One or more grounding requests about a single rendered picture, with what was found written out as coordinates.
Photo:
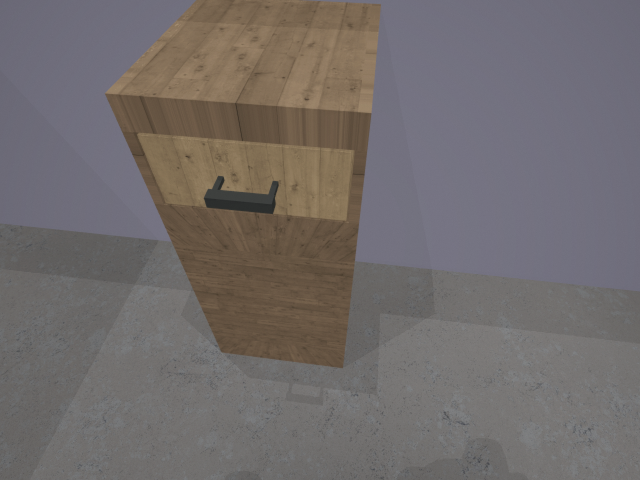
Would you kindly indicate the drawer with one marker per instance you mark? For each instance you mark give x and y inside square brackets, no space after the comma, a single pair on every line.
[313,182]

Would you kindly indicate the cabinet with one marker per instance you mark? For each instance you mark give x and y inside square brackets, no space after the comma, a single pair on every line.
[292,72]

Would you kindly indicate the handle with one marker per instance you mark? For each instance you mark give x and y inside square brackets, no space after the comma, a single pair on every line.
[240,201]

